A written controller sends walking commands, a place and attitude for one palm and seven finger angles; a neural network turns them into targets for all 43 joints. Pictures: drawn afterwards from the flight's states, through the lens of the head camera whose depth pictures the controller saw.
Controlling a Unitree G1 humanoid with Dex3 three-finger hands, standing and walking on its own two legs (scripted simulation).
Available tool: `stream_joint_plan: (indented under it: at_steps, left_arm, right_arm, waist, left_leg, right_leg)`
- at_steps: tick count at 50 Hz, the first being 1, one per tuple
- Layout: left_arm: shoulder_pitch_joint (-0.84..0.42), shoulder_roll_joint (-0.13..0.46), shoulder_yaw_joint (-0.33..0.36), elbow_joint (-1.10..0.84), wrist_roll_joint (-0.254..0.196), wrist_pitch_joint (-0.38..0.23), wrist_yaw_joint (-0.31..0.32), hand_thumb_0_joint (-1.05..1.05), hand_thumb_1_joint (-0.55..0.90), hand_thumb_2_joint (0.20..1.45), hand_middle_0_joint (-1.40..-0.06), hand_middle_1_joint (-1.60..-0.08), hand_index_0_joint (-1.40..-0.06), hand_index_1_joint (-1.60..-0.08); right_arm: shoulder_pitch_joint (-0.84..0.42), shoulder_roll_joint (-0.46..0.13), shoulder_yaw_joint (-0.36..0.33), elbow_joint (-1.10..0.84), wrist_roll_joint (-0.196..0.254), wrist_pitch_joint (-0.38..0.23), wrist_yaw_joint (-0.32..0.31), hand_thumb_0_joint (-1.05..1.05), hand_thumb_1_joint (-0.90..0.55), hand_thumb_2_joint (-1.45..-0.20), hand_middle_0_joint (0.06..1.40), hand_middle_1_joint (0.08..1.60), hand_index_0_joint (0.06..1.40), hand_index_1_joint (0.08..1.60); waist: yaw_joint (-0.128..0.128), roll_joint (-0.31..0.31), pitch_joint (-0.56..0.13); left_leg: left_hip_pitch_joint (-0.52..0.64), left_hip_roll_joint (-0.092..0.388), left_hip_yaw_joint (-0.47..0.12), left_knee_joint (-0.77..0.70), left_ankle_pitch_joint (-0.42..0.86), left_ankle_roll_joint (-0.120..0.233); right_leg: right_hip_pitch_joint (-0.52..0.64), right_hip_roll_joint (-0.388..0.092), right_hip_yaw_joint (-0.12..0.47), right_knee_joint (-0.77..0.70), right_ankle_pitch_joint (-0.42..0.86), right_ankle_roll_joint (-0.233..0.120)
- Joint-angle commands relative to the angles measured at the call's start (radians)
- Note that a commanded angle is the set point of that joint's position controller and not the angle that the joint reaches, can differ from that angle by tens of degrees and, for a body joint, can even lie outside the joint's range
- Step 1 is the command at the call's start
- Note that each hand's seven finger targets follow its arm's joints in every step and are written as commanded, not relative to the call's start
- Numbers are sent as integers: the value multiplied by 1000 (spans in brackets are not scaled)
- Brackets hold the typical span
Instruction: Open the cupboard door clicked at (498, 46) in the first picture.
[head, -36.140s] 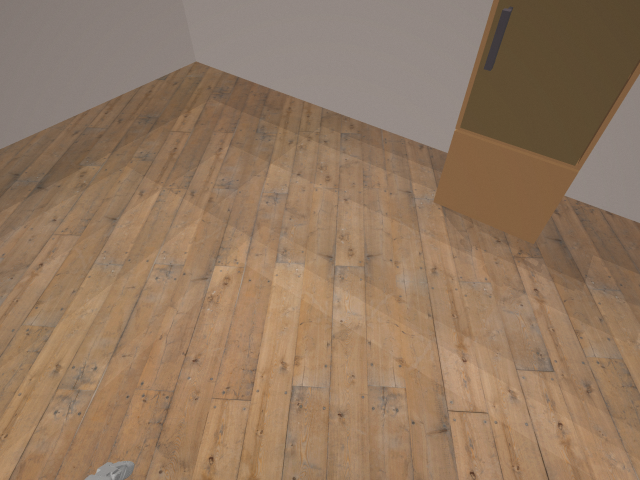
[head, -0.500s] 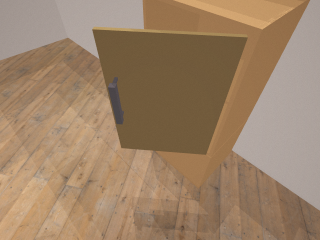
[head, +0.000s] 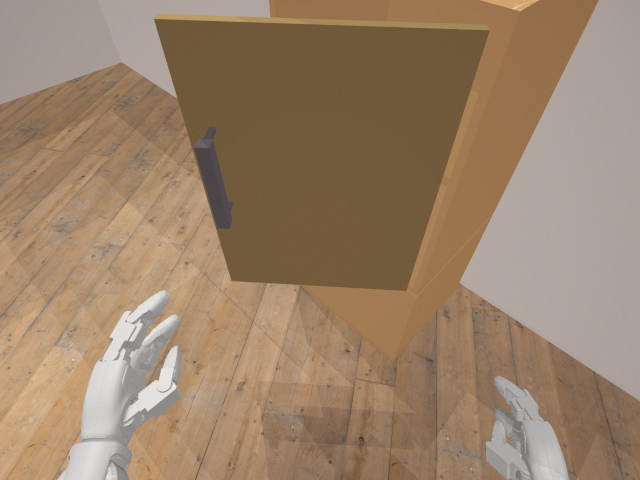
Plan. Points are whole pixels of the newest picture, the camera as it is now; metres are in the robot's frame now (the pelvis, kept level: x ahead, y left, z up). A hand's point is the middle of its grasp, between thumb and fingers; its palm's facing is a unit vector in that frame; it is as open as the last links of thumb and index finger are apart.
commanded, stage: raise the hand with hooked fingers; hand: left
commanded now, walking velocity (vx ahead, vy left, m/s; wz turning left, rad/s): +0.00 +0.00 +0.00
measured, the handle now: (218, 179) +0.57 +0.20 +0.04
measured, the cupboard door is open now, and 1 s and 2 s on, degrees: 40 40 40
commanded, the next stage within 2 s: move the hooked fingers beside the handle in 1.80 s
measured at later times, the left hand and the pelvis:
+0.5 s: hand (146, 400) +0.22 +0.22 +0.00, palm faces -0.07 -1.00 -0.02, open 10.8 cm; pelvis -0.01 +0.02 -0.04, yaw +0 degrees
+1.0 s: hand (92, 354) +0.25 +0.28 +0.04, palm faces +0.04 -1.00 -0.08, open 13.6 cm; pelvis +0.00 +0.03 -0.02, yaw +1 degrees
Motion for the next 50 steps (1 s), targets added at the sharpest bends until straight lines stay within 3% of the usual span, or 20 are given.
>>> stream_joint_plan:
  at_steps: [1,4,6,7,8,9,13,16,17,19,21,23,27,28,32,35,38,40,46,50]
  left_arm:
    - [269,161,150,-10,-34,-173,-222,0,527,740,-227,-540,-227,-540]
    - [135,196,181,-251,-83,-153,-221,0,457,710,-232,-585,-232,-585]
    - [67,201,205,-421,-102,-163,-178,0,410,690,-235,-615,-235,-615]
    - [30,188,177,-504,-100,-172,-157,0,387,680,-237,-630,-237,-630]
    - [-52,206,159,-592,-100,-182,-148,0,363,670,-238,-645,-238,-645]
    - [-39,192,140,-602,-85,-185,-143,0,340,660,-240,-660,-240,-660]
    - [-63,149,46,-464,-71,-123,-206,0,247,620,-247,-720,-247,-720]
    - [21,183,87,-331,-74,11,-266,0,177,590,-252,-765,-252,-765]
    - [46,195,110,-319,-84,62,-277,0,153,580,-253,-780,-253,-780]
    - [93,238,192,-336,-120,147,-288,0,107,560,-257,-810,-257,-810]
    - [111,261,263,-395,-145,183,-251,0,60,540,-260,-840,-260,-840]
    - [98,278,306,-426,-155,169,-192,0,13,520,-263,-870,-263,-870]
    - [14,222,235,-430,-113,73,-114,0,-80,480,-270,-930,-270,-930]
    - [-22,222,214,-405,-106,59,-120,0,-103,470,-272,-945,-272,-945]
    - [-83,239,165,-328,-85,47,-190,0,-197,430,-278,-1005,-278,-1005]
    - [-142,316,215,-348,-107,74,-240,0,-267,400,-283,-1050,-283,-1050]
    - [-161,399,304,-390,-128,86,-229,0,-337,370,-288,-1095,-288,-1095]
    - [-155,387,325,-394,-144,83,-209,0,-383,350,-292,-1125,-292,-1125]
    - [-204,335,277,-213,-131,143,-213,0,-500,300,-300,-1200,-300,-1200]
    - [-301,384,276,-154,-118,194,-274,0,-500,300,-300,-1200,-300,-1200]
  right_arm:
    - [-74,-125,-58,-215,9,-41,29,0,-900,-900,200,300,200,300]
    - [-90,-119,-55,-289,8,-19,13,0,-900,-900,200,300,200,300]
    - [-54,-100,-52,-287,4,-13,3,0,-900,-900,200,300,200,300]
    - [-38,-93,-45,-279,0,-9,-2,0,-900,-900,200,300,200,300]
    - [-17,-102,-39,-267,-8,-8,-10,0,-900,-900,200,300,200,300]
    - [-7,-97,-41,-250,-9,-8,-18,0,-900,-900,200,300,200,300]
    - [7,-120,-19,-216,0,-14,-37,0,-900,-900,200,300,200,300]
    - [6,-136,-23,-229,21,-8,-47,0,-900,-900,200,300,200,300]
    - [-2,-139,-24,-245,27,-3,-50,0,-900,-900,200,300,200,300]
    - [-16,-133,-22,-279,33,10,-49,0,-900,-900,200,300,200,300]
    - [-32,-111,-20,-297,31,20,-51,0,-900,-900,200,300,200,300]
    - [-39,-92,-15,-293,22,25,-52,0,-900,-900,200,300,200,300]
    - [-5,-94,-8,-260,12,17,-44,0,-900,-900,200,300,200,300]
    - [1,-104,-4,-257,8,16,-45,0,-900,-900,200,300,200,300]
    - [45,-143,-4,-249,23,1,-50,0,-900,-900,200,300,200,300]
    - [53,-161,-3,-257,31,-8,-63,0,-900,-900,200,300,200,300]
    - [56,-159,2,-259,27,-15,-69,0,-900,-900,200,300,200,300]
    - [54,-147,6,-256,26,-13,-66,0,-900,-900,200,300,200,300]
    - [68,-161,13,-250,29,10,-56,0,-900,-900,200,300,200,300]
    - [81,-180,15,-262,34,14,-64,0,-900,-900,200,300,200,300]
  waist:
    - [92,-72,-145]
    - [91,65,-223]
    - [66,149,-281]
    - [47,179,-289]
    - [19,160,-291]
    - [6,151,-298]
    - [-61,84,-168]
    - [-34,11,-205]
    - [-16,-17,-241]
    - [37,0,-324]
    - [70,-1,-367]
    - [88,-12,-325]
    - [33,32,-200]
    - [21,24,-162]
    - [-18,45,-164]
    - [-5,82,-225]
    - [29,124,-276]
    - [37,130,-277]
    - [2,104,-133]
    - [-5,61,-160]
  left_leg:
    - [-198,-64,-7,123,154,0]
    - [-200,-59,-4,158,111,14]
    - [-138,-39,-26,184,181,25]
    - [-107,-31,-39,187,211,28]
    - [-101,-23,-57,210,231,33]
    - [-97,-16,-61,222,241,37]
    - [-180,-2,-92,250,169,41]
    - [-210,-10,-93,211,109,39]
    - [-203,-14,-92,192,118,40]
    - [-162,-25,-84,158,183,36]
    - [-136,-27,-81,128,220,32]
    - [-132,-22,-91,111,236,25]
    - [-140,-13,-93,97,150,21]
    - [-159,-12,-98,101,128,23]
    - [-151,-13,-97,88,31,27]
    - [-108,-15,-96,67,40,31]
    - [-50,-13,-105,47,129,26]
    - [-22,-11,-105,33,174,21]
    - [-54,-9,-100,5,130,14]
    - [-41,-10,-96,-2,137,22]
  right_leg:
    - [27,-16,97,26,238,9]
    - [-21,-6,128,42,100,11]
    - [-35,11,104,81,191,8]
    - [-56,21,82,99,230,5]
    - [-89,32,75,125,254,3]
    - [-108,32,76,121,258,3]
    - [-209,50,50,114,168,4]
    - [-164,46,45,74,101,16]
    - [-126,42,43,63,108,21]
    - [-30,37,33,62,177,20]
    - [28,33,18,59,210,24]
    - [22,44,-1,68,213,15]
    - [-106,46,-16,61,90,14]
    - [-128,48,-14,61,66,9]
    - [-165,43,1,25,-27,14]
    - [-108,41,14,3,-17,10]
    - [-48,47,0,16,65,1]
    - [-30,49,-10,12,105,2]
    - [-76,51,-24,-21,92,8]
    - [-39,52,-11,-44,119,9]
